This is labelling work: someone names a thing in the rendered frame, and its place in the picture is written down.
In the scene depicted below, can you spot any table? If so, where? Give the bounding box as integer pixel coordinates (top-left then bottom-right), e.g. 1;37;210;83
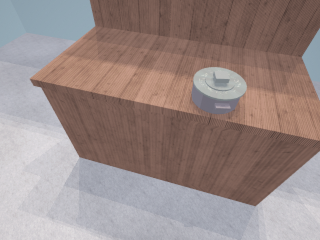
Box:
30;0;320;206

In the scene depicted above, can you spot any pot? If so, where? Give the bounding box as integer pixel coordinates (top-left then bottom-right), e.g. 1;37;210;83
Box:
191;83;240;114

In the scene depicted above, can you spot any lid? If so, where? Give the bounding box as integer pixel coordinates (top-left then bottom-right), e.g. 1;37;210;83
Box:
193;67;247;101

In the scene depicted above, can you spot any knob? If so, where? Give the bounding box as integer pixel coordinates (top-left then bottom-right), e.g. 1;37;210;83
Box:
213;71;230;83

